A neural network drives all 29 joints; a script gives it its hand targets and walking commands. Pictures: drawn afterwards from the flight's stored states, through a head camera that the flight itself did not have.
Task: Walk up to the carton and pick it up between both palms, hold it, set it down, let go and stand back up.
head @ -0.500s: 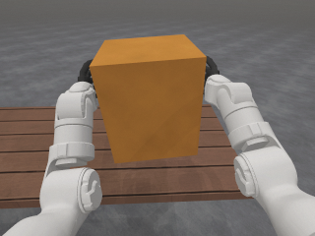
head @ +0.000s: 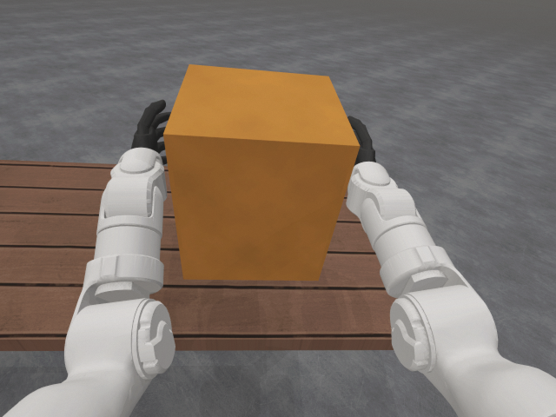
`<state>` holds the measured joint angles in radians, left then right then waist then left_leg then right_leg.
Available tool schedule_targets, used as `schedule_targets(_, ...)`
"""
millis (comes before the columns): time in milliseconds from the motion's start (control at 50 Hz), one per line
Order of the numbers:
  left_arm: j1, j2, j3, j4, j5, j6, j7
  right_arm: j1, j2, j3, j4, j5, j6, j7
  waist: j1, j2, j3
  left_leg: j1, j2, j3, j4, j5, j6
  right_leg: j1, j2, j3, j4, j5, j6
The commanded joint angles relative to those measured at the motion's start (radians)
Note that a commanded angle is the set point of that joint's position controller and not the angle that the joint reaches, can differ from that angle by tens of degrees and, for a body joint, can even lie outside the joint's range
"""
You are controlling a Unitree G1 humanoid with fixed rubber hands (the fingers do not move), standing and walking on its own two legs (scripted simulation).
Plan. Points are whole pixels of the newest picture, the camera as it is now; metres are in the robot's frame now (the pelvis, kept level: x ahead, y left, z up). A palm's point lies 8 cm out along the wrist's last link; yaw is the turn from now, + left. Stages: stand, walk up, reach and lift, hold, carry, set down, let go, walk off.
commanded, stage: set down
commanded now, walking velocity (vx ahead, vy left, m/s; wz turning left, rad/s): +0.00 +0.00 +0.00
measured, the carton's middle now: (256, 177) +0.41 +0.02 +0.19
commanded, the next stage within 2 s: none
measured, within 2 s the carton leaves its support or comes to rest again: neither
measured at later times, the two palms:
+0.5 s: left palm (162, 168) +0.41 +0.15 +0.21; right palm (361, 178) +0.40 -0.15 +0.20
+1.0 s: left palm (162, 185) +0.42 +0.16 +0.17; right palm (352, 187) +0.41 -0.14 +0.17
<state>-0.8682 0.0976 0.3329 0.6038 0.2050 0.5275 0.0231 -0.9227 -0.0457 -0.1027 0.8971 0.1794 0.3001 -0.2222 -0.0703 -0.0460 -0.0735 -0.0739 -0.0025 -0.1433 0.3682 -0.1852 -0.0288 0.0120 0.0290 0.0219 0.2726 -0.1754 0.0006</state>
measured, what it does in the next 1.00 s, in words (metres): stands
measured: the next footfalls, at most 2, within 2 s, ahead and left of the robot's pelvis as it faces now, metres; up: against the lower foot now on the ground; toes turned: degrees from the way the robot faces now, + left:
none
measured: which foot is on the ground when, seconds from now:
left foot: down 0.00-1.00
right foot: down 0.00-1.00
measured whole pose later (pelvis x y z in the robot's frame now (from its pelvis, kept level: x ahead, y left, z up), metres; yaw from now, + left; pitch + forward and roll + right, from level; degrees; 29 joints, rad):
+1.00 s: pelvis +0.01 +0.00 +0.00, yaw -2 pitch -2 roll -1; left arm -0.86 0.06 0.37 0.83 0.18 0.28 0.07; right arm -0.91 -0.03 -0.25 1.02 0.00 0.14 -0.16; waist -0.01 -0.03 -0.08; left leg -0.14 0.01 -0.09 0.34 -0.17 -0.03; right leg -0.07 0.03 0.03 0.26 -0.16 0.00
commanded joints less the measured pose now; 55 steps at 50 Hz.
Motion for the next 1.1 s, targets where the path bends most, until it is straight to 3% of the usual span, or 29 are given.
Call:
schedule_targets(0, -0.869, -0.756, -0.501, -0.220, -0.166, -0.086, -0.113, -1.015, 0.575, 0.268, -0.421, 0.084, -0.133, 0.106, -0.029, 0.138, -0.529, 0.286, -0.034, 0.118, 0.036, 0.512, -0.066, 0.006, 0.044, -0.112, -0.020, 0.318, 0.047)
schedule_targets(120, -0.870, -0.765, -0.534, -0.245, -0.177, -0.100, -0.096, -0.957, 0.573, 0.277, -0.391, 0.081, -0.135, 0.116, -0.026, 0.162, -0.546, 0.275, -0.025, 0.116, 0.035, 0.498, -0.073, -0.019, 0.045, -0.106, -0.025, 0.295, 0.039)
schedule_targets(200, -0.865, -0.760, -0.517, -0.227, -0.172, -0.118, -0.081, -0.931, 0.591, 0.280, -0.356, 0.082, -0.138, 0.124, -0.002, 0.166, -0.539, 0.253, -0.026, 0.124, 0.032, 0.501, -0.073, -0.017, 0.041, -0.100, -0.023, 0.308, 0.038)
schedule_targets(300, -0.850, -0.747, -0.473, -0.160, -0.146, -0.134, -0.088, -0.906, 0.604, 0.253, -0.282, 0.057, -0.142, 0.132, 0.013, 0.137, -0.491, 0.222, -0.026, 0.132, 0.007, 0.455, -0.060, -0.008, 0.038, -0.094, -0.028, 0.297, 0.041)
schedule_targets(420, -0.838, -0.737, -0.411, -0.077, -0.131, -0.170, -0.092, -0.932, 0.618, 0.234, -0.287, 0.017, -0.170, 0.144, 0.037, 0.096, -0.497, 0.191, -0.031, 0.146, -0.006, 0.427, -0.046, 0.026, 0.034, -0.089, -0.024, 0.313, 0.047)
schedule_targets(600, -0.866, -0.728, -0.379, -0.031, -0.123, -0.233, -0.095, -0.938, 0.645, 0.210, -0.271, -0.033, -0.200, 0.151, 0.039, 0.057, -0.550, 0.167, -0.039, 0.157, -0.008, 0.410, -0.036, 0.050, 0.025, -0.086, -0.010, 0.365, 0.061)
schedule_targets(640, -0.884, -0.721, -0.372, -0.017, -0.123, -0.243, -0.097, -0.931, 0.646, 0.185, -0.244, -0.048, -0.201, 0.158, 0.041, 0.066, -0.530, 0.158, -0.039, 0.161, -0.017, 0.377, -0.033, 0.036, 0.025, -0.085, -0.013, 0.317, 0.060)
schedule_targets(760, -0.893, -0.726, -0.362, -0.001, -0.119, -0.280, -0.093, -0.912, 0.643, 0.144, -0.210, -0.087, -0.226, 0.168, 0.031, 0.095, -0.572, 0.161, -0.038, 0.164, -0.005, 0.406, -0.046, 0.039, 0.021, -0.089, -0.004, 0.357, 0.056)
schedule_targets(820, -0.884, -0.714, -0.342, 0.033, -0.108, -0.296, -0.094, -0.893, 0.643, 0.130, -0.175, -0.114, -0.230, 0.176, 0.042, 0.075, -0.555, 0.152, -0.037, 0.170, -0.017, 0.385, -0.043, 0.031, 0.020, -0.094, -0.008, 0.335, 0.058)
schedule_targets(1080, -0.863, -0.705, -0.296, 0.091, -0.076, -0.353, -0.091, -0.856, 0.631, 0.048, -0.113, -0.186, -0.281, 0.211, 0.060, 0.115, -0.565, 0.174, -0.028, 0.194, 0.001, 0.462, -0.064, 0.009, 0.028, -0.112, -0.007, 0.345, 0.042)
